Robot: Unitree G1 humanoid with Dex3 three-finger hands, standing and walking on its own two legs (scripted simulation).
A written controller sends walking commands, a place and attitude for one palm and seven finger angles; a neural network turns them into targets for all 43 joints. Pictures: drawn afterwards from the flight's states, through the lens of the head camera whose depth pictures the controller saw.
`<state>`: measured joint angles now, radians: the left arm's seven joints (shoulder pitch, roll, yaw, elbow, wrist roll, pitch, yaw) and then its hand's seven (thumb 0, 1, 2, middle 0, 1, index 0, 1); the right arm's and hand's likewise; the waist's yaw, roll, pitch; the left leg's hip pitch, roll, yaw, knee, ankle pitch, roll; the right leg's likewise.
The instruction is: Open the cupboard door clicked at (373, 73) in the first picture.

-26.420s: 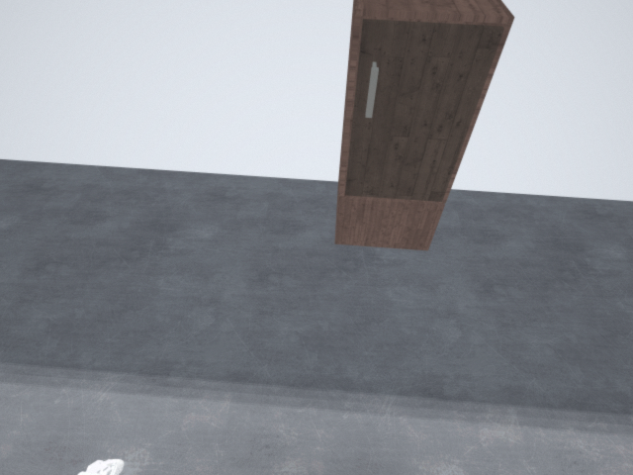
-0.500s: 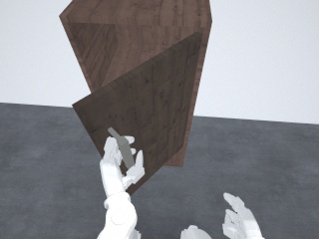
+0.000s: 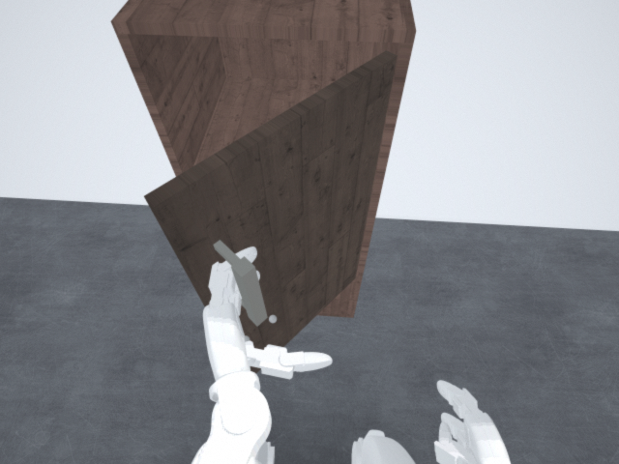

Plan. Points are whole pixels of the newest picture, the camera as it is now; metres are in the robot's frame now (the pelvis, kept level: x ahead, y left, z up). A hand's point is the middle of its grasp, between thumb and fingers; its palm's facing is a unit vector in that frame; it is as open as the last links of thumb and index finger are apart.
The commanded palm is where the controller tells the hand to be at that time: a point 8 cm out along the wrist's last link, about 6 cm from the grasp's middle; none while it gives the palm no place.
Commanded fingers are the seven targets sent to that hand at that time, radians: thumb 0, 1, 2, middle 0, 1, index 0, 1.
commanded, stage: open thumb and fingers to let go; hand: left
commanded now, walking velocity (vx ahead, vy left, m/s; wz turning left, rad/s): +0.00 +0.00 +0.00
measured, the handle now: (241, 285) +0.33 +0.10 +0.04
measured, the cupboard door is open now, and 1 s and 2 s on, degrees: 49 54 54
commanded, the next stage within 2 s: slide the hand sideways off the handle in 0.08 s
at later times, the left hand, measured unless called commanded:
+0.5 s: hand (270, 353) +0.25 +0.06 +0.04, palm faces -0.14 -0.99 +0.04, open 16.3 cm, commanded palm +0.23 +0.11 +0.04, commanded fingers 0.00 -0.50 0.30 -0.15 -0.30 -0.15 -0.30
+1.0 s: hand (239, 386) +0.21 +0.09 +0.04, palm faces -0.10 -1.00 +0.01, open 16.1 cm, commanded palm +0.18 +0.15 +0.04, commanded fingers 0.00 -0.50 0.30 -0.15 -0.30 -0.15 -0.30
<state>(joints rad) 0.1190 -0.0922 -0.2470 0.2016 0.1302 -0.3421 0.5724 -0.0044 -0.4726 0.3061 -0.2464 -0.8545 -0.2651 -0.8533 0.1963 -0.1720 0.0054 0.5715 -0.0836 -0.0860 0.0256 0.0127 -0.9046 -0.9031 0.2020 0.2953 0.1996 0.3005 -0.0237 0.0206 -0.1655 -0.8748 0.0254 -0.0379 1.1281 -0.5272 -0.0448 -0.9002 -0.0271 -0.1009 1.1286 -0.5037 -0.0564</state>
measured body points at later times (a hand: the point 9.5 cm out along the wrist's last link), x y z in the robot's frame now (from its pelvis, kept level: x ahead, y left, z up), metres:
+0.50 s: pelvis -0.01 +0.03 -0.01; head +0.06 +0.02 +0.43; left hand +0.25 +0.11 +0.04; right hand +0.16 -0.20 -0.10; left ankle +0.01 +0.15 -0.65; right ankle +0.03 -0.09 -0.65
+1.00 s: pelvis +0.00 +0.03 -0.02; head +0.07 +0.02 +0.43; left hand +0.21 +0.14 +0.04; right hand +0.19 -0.19 -0.09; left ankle +0.01 +0.15 -0.65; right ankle +0.03 -0.09 -0.65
